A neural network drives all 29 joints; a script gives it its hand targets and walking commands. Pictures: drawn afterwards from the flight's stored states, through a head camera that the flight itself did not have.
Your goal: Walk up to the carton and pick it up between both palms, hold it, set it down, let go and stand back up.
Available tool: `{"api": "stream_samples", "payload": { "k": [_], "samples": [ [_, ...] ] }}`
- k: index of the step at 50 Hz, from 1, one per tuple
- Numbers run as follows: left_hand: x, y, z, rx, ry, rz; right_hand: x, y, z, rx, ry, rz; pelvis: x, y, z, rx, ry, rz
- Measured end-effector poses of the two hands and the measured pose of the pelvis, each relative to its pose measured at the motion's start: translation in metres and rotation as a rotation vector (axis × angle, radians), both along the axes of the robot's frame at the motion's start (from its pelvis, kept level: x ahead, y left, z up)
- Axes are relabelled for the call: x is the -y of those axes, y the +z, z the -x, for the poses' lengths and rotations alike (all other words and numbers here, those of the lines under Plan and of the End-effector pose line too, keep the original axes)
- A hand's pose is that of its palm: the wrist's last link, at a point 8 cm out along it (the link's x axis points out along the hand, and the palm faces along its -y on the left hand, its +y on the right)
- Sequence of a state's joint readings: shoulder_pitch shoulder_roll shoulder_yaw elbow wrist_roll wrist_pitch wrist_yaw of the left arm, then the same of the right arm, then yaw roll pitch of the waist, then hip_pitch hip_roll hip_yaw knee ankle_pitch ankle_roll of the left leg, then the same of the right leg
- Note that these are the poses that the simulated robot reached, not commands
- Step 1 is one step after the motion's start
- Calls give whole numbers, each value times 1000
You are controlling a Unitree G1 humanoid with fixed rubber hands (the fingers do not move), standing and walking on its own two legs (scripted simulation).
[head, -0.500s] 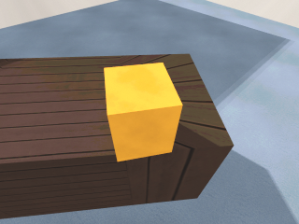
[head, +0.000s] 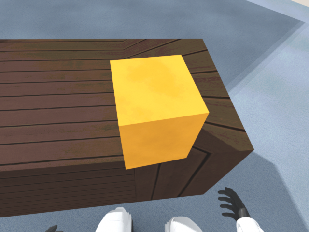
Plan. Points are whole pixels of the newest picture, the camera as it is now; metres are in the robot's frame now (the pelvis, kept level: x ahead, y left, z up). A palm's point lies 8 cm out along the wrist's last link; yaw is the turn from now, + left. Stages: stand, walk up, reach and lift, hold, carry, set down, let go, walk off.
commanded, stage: walk up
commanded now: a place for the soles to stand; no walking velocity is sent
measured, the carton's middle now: (152, 114) +0.41 +0.01 +0.02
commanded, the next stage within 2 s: reach and lift in 1.42 s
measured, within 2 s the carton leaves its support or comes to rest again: neither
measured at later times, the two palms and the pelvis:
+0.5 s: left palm out of the picture +0.03 +0.25 -0.08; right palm out of the picture +0.02 -0.30 -0.11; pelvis -0.04 -0.03 +0.01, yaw +4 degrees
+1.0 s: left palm out of the picture +0.02 +0.24 -0.09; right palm out of the picture +0.11 -0.27 -0.08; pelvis -0.03 -0.04 +0.01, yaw +9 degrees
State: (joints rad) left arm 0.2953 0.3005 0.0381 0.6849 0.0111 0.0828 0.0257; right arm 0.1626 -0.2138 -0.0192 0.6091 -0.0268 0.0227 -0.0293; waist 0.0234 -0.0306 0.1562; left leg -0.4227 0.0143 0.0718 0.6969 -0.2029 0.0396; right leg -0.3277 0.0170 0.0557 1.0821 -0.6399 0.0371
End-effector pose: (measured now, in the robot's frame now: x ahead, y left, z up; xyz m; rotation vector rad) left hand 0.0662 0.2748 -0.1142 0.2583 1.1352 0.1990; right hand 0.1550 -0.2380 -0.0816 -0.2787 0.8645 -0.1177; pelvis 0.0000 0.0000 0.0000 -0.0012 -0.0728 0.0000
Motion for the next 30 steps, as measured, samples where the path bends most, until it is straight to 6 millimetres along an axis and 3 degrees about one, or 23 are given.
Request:
{"api": "stream_samples", "payload": {
  "k": [4, 8, 12, 16, 19, 23, 30],
  "samples": [
    [5, 4, -11, 37, -37, 8, 13, 3, 19, -11, -24, 28, 4, 2, 12, -3, -2, -1],
    [14, 8, -5, 59, -46, 11, 37, -5, 47, -43, -62, 44, 12, 0, 24, -6, -11, -8],
    [25, 15, 21, 70, -20, 2, 60, -19, 75, -93, -88, 27, 24, -3, 36, 7, -6, 9],
    [27, 27, 50, 47, 22, -41, 70, -21, 96, -143, -99, 1, 31, 5, 38, 4, -12, -26],
    [28, 35, 53, 53, 21, -57, 73, -22, 111, -174, -98, -4, 31, 11, 41, -8, 11, -12],
    [29, 36, 44, 96, 10, -46, 67, -24, 130, -239, -75, 1, 31, 11, 43, -31, 44, 0],
    [38, 20, 39, 93, 5, 16, 53, -15, 130, -231, -50, 1, 33, 11, 39, -40, 86, -31]
  ]
}}
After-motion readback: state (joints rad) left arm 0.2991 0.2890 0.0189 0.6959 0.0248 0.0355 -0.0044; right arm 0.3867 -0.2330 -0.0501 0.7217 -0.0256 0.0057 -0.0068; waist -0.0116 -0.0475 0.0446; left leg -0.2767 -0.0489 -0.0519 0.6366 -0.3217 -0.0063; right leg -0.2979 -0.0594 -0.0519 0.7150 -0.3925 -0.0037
